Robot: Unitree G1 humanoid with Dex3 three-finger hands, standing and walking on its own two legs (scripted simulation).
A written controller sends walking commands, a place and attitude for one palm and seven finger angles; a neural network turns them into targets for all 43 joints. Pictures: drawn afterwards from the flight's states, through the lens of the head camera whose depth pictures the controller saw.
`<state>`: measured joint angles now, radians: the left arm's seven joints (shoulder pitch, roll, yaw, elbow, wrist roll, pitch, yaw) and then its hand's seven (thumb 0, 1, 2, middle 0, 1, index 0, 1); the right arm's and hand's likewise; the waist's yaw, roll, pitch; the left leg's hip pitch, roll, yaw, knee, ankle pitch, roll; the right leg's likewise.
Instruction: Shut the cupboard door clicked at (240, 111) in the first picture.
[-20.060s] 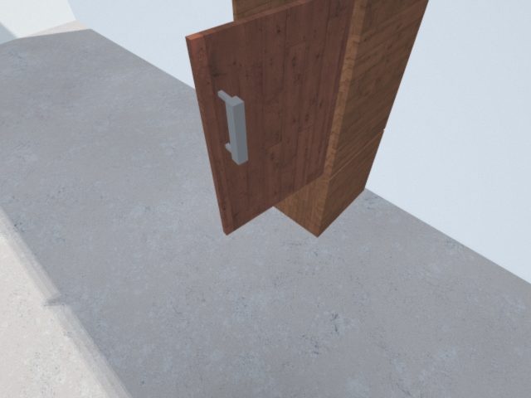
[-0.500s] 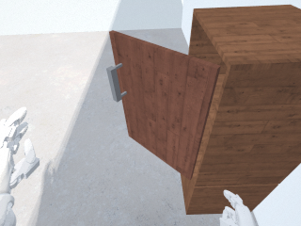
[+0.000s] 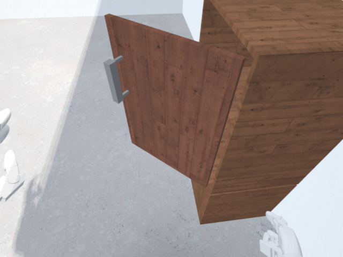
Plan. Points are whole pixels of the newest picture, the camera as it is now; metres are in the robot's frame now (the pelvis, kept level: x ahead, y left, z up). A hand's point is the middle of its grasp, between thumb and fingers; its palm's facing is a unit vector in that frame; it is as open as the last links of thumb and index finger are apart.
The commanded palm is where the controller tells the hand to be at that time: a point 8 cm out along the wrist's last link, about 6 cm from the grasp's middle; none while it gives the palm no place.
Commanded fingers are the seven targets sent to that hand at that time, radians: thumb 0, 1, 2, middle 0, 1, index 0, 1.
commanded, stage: step back with the hand held close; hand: left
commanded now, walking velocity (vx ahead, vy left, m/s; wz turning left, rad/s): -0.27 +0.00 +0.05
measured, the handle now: (119, 79) +0.64 +0.21 +0.07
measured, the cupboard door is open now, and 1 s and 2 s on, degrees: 48 48 48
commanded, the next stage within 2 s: stop stepping back and stand still in 0.72 s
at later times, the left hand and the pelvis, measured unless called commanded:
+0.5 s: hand out of the picture +0.11 +0.28 +0.17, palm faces +0.43 -0.78 -0.46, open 7.4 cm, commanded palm +0.03 +0.31 +0.18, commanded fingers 0.00 0.90 0.90 -0.20 -0.30 -0.20 -0.30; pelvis -0.10 +0.01 -0.01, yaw +2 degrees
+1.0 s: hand out of the picture +0.01 +0.29 +0.16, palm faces +0.43 -0.77 -0.47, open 7.4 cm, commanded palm -0.07 +0.32 +0.18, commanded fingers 0.00 0.90 0.90 -0.20 -0.30 -0.20 -0.30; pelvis -0.19 +0.01 +0.00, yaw +3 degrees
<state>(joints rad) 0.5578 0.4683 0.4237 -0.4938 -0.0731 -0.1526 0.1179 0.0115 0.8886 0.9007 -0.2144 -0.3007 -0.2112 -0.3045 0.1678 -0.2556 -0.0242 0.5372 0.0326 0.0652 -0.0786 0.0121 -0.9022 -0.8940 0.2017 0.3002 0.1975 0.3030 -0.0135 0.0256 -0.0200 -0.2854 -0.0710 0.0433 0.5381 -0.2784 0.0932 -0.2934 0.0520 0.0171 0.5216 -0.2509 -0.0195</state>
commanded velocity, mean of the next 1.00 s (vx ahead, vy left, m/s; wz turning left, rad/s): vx -0.24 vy -0.01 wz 0.00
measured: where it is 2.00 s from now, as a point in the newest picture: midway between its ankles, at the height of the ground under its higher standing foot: outside the picture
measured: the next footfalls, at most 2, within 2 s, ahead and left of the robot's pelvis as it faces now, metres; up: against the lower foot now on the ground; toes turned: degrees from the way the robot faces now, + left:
right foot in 0.58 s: -0.10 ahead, -0.13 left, +0.00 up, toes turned +6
left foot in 0.88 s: -0.12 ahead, +0.11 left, +0.00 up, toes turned +3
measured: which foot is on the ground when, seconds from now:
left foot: down 0.00-0.70, up 0.72-0.86, down 0.88-1.00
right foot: down 0.00-0.48, up 0.50-0.56, down 0.58-0.98, up 1.00-1.00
